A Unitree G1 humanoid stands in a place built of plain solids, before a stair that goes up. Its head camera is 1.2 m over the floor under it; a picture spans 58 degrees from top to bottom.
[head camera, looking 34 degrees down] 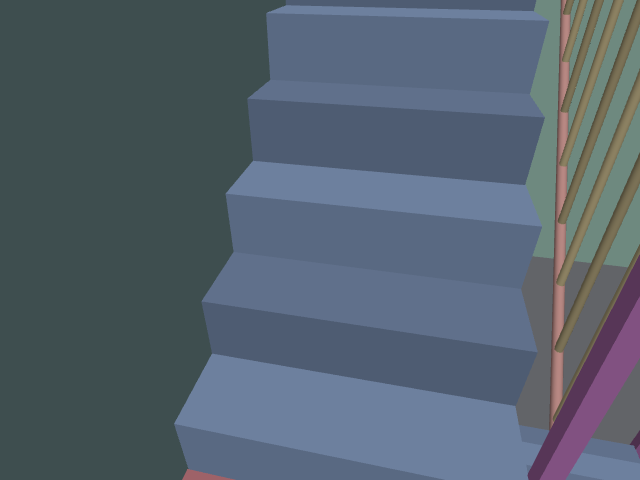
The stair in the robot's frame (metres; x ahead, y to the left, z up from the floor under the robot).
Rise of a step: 0.20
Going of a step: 0.23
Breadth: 0.85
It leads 12 degrees to the right of straight ahead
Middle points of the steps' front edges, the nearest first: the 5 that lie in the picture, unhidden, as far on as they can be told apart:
0.56 -0.05 0.21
0.78 -0.10 0.41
1.01 -0.15 0.62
1.24 -0.19 0.82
1.47 -0.24 1.03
